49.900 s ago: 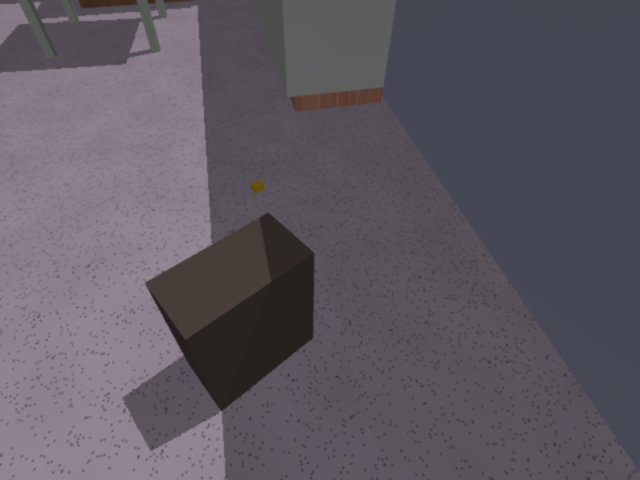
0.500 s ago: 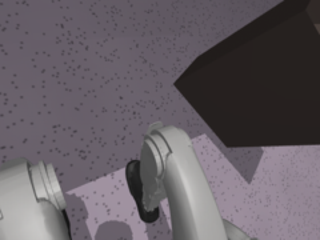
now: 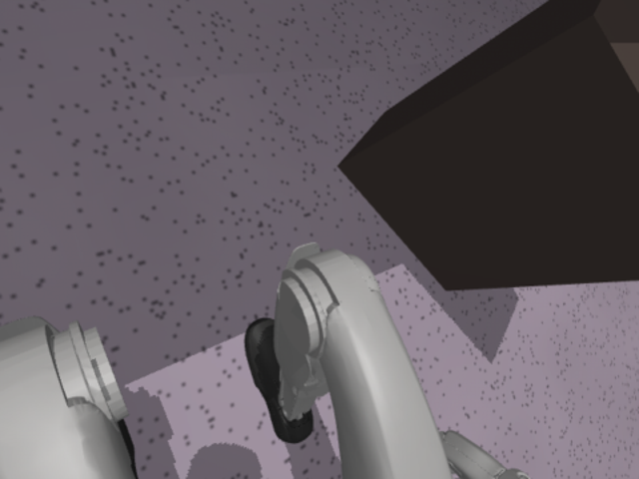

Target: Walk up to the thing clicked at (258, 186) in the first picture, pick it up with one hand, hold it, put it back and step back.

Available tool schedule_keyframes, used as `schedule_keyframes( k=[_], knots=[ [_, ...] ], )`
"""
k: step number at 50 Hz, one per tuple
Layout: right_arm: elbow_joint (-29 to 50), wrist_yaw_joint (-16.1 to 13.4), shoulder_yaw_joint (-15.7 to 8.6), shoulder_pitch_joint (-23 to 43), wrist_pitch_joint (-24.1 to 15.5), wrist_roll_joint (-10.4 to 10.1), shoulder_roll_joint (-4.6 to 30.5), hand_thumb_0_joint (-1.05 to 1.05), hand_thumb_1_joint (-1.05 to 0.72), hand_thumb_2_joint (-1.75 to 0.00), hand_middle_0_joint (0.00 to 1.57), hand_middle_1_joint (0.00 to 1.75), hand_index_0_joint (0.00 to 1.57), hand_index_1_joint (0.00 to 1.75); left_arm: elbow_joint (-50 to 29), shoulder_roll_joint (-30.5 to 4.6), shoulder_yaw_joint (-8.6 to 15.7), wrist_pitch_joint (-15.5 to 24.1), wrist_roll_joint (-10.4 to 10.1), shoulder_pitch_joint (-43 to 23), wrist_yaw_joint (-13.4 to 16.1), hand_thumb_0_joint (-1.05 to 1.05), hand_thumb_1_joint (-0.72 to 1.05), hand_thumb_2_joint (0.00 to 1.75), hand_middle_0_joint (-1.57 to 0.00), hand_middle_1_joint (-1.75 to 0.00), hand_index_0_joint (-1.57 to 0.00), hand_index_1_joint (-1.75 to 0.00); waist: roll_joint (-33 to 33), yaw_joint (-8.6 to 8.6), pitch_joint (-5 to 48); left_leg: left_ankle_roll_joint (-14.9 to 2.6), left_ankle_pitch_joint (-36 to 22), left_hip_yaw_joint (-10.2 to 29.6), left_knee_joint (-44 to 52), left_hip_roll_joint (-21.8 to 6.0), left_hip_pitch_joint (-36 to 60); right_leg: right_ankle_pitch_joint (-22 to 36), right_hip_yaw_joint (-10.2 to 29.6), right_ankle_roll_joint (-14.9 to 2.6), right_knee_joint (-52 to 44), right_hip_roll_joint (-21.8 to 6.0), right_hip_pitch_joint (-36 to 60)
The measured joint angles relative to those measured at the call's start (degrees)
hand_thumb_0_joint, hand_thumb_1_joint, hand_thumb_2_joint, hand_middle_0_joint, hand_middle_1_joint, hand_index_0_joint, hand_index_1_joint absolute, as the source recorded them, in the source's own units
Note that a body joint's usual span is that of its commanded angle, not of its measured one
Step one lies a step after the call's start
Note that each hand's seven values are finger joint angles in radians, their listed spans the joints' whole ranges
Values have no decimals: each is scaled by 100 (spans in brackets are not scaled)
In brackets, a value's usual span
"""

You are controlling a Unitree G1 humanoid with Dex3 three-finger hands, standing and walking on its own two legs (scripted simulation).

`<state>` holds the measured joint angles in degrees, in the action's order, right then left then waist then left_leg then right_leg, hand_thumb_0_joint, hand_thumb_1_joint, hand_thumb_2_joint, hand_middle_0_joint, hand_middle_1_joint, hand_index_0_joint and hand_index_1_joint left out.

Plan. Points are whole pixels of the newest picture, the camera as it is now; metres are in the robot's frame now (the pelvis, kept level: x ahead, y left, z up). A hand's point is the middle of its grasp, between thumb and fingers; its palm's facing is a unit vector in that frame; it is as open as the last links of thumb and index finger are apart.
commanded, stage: close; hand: left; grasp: from above
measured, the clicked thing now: out of the picture +0.41 +0.35 -0.28
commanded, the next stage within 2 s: settle in 0.40 s
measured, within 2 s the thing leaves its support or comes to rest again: leaves its support in 0.76 s
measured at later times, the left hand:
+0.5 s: hand out of the picture +0.40 +0.35 -0.25, palm faces -0.37 -0.26 -0.89, open 7.2 cm
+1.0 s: hand out of the picture +0.40 +0.36 -0.19, palm faces -0.31 -0.22 -0.92, open 6.2 cm
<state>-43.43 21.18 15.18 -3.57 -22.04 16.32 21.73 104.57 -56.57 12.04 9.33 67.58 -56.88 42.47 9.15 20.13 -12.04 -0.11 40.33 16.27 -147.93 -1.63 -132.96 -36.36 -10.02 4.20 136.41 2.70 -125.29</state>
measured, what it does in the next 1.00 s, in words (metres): stands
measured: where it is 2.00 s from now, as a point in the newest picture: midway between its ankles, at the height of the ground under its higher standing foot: (209, 442)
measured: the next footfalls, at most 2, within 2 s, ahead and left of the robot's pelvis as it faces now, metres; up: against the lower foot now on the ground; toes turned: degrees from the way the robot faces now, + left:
none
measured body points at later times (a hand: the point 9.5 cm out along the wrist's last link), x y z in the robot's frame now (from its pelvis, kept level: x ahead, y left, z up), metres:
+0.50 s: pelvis +0.00 +0.00 +0.00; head +0.26 +0.13 +0.34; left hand +0.41 +0.36 -0.20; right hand +0.07 -0.25 -0.05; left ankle +0.07 +0.13 -0.26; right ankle +0.13 -0.12 -0.26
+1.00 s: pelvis +0.01 +0.00 +0.01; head +0.23 +0.12 +0.38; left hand +0.42 +0.37 -0.14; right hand +0.08 -0.26 -0.06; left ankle +0.07 +0.13 -0.26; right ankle +0.13 -0.12 -0.26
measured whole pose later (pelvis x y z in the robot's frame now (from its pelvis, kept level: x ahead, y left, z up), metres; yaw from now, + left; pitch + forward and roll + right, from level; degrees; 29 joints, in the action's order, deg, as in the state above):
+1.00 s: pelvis +0.01 +0.00 +0.01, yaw +2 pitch +29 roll -13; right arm -46.4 21.8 7.6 -8.1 -18.7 12.8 20.1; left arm 90.3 -46.8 11.1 5.0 64.0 -50.3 34.7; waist 2.3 15.7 -1.3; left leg 0.4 41.0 13.5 -144.5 -1.5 -134.1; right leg -38.1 -8.2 2.7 135.3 1.5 -127.5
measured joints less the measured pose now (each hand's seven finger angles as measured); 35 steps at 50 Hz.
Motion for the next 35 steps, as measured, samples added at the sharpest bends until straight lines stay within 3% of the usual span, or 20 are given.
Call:
schedule_keyframes(
  k=[17, 28, 35],
  knots=[
    [48, 34, 63, -32, 16, -13, -104, 0, -89, -89, 19, 30, 19, 30, -71, 73, -21, 14, -196, 97, -111, -1, 38, 29, -70, -43, -82, -43, -114, -21, 23, -2, 18, -4, 39, 4, 9, -25, -4, -8, -39, -11, 18],
    [70, -57, 99, 15, 101, 25, -100, 0, -89, -89, 20, 30, 19, 30, -29, -7, -12, 125, -73, 74, -137, -4, 40, 18, -78, -34, -94, -35, -69, -41, 39, 32, -8, 3, 62, 14, 25, -2, -10, -26, -40, -22, 12],
    [15, -86, -17, -33, 112, 10, -63, 0, -90, -89, 19, 30, 19, 30, -179, 51, 72, 68, -41, 119, -176, -5, 39, 14, -83, -29, -104, -32, -95, -76, 81, 30, 5, -11, 74, 14, 14, -19, -2, -35, -48, -27, 3]
  ],
)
